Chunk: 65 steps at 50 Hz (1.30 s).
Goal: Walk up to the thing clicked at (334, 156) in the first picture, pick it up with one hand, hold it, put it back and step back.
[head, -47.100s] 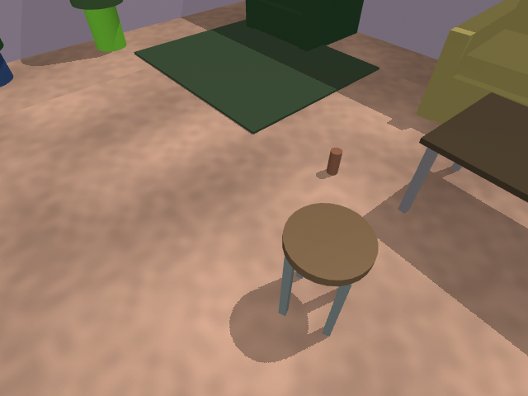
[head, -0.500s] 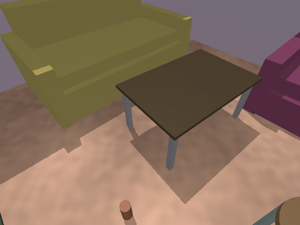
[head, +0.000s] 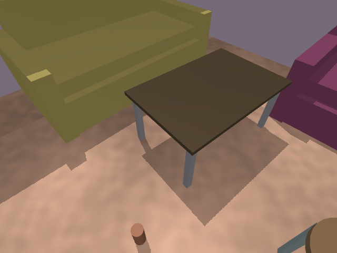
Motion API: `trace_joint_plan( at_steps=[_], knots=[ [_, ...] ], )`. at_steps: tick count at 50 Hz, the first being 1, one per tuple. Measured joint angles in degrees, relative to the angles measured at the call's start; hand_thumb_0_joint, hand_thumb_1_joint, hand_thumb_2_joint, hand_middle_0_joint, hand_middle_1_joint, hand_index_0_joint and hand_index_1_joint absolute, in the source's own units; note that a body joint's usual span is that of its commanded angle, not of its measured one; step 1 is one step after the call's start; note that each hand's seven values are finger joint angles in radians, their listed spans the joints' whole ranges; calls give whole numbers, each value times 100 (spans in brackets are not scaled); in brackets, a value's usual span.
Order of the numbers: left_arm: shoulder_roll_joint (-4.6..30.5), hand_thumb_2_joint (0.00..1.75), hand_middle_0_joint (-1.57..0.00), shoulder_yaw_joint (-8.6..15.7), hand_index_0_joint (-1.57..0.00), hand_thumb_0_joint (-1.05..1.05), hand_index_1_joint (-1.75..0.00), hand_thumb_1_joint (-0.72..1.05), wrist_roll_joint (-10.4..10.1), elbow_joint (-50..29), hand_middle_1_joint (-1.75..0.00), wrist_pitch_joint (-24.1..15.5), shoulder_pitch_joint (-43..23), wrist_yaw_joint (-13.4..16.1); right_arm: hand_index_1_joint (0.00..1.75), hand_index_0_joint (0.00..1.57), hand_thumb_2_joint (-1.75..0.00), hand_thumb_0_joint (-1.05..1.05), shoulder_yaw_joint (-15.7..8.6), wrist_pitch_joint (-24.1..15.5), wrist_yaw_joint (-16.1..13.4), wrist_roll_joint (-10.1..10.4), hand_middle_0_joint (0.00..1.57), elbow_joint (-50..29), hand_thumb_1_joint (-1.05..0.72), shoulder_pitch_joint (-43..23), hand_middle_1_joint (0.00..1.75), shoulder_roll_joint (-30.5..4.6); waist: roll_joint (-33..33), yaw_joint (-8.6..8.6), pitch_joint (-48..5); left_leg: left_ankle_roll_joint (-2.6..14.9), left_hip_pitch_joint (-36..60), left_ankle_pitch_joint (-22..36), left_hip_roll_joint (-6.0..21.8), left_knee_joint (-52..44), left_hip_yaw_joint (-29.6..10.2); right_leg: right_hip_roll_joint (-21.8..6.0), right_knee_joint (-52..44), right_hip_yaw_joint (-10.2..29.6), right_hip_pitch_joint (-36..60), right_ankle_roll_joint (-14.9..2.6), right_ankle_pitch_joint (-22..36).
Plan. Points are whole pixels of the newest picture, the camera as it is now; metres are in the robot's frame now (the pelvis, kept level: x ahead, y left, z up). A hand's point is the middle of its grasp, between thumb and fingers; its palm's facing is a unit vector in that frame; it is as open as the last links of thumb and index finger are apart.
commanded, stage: stand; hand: left
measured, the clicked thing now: (138, 234) +0.38 +0.19 -0.71
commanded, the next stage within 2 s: step back in 0.80 s
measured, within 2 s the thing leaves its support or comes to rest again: neither
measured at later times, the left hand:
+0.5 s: hand out of the picture +0.09 +0.24 -0.16, palm faces -0.01 -0.94 -0.34, open 7.4 cm
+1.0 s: hand out of the picture +0.09 +0.27 -0.16, palm faces -0.01 -0.93 -0.37, open 7.4 cm
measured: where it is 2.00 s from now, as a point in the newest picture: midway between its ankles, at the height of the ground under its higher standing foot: outside the picture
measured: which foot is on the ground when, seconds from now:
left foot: down 0.00-0.92, up 0.94-1.00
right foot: down 0.00-1.00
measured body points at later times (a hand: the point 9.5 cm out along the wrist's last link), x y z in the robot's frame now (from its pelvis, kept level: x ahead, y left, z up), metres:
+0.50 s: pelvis +0.01 +0.00 +0.00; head +0.02 +0.00 +0.45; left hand +0.09 +0.29 -0.13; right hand +0.09 -0.30 -0.14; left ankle +0.01 +0.12 -0.75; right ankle +0.01 -0.13 -0.75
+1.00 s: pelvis -0.02 +0.01 -0.01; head +0.04 +0.01 +0.43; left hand +0.09 +0.32 -0.14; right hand +0.07 -0.31 -0.14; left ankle -0.02 +0.12 -0.73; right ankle +0.01 -0.13 -0.75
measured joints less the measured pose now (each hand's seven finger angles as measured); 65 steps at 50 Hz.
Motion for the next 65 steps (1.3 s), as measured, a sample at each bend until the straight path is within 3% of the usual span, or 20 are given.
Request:
trace_joint_plan(
  at_steps=[40,47,51,53,55,57,59,62,65],
  knots=[
    [71,90,-20,43,-21,1,-30,91,-29,-50,-30,9,-40,-19,30,20,-90,0,-4,-24,11,17,20,-6,-90,-143,30,-41,-12,-13,-44,-44,198,0,49,-256,46,51,-185,40,142,-33,-19],
    [185,90,-20,284,-21,1,-30,91,-105,-595,-30,117,-196,-7,30,20,-90,0,-152,161,54,99,20,-469,-90,-354,30,-238,69,-56,381,78,-672,-336,78,1017,-40,91,501,6,-450,-81,-181],
    [305,90,-20,335,-21,1,-30,91,10,-941,-30,212,-288,26,30,20,-90,0,-262,290,86,86,20,-785,-90,-317,30,-365,-75,-33,536,254,-1186,-1497,-242,2521,-156,-79,978,142,-866,-37,-286],
    [390,90,-20,336,-21,1,-30,90,45,-1087,-30,263,-355,51,30,20,-90,0,-295,281,104,89,20,-917,-90,-212,30,-396,-162,-78,545,285,-1142,-1443,-269,2531,-134,-164,1221,173,-1084,33,-349],
    [460,90,-20,324,-21,1,-30,90,29,-1255,-30,330,-434,57,30,20,-90,0,-326,224,101,33,20,-1017,-90,-56,30,-450,-168,-134,522,229,-865,-993,-194,1813,-131,-191,1597,161,-1360,95,-484],
    [546,90,-20,357,-21,1,-30,91,-13,-1392,-30,393,-595,92,30,20,-90,0,-359,191,70,-64,20,-1015,-90,3,30,-362,-341,-102,684,258,-872,-1226,-296,1839,-59,-29,2311,587,-1647,-60,-1240],
    [566,90,-20,380,-20,1,-30,91,-16,-1460,-30,428,-654,156,30,20,-90,0,-317,197,61,-83,20,-1048,-90,73,30,-262,-386,-138,790,310,-891,-1120,-282,1830,-56,416,3177,1000,-1845,-144,-1978],
    [533,90,-20,346,-20,1,-30,91,-56,-1527,-30,442,-602,169,30,20,-90,0,-269,210,-22,-92,20,-1114,-90,164,30,-154,-380,-179,807,348,-857,-878,-243,1563,-26,801,4165,1130,-2044,-171,-2007],
    [441,90,-20,326,-20,1,-30,91,-39,-1617,-30,424,-455,124,30,20,-90,0,-271,197,-91,-64,20,-1266,-90,187,30,-127,-296,-206,856,390,-845,-737,-214,1426,35,846,4401,1032,-1951,-83,-1921]
  ],
)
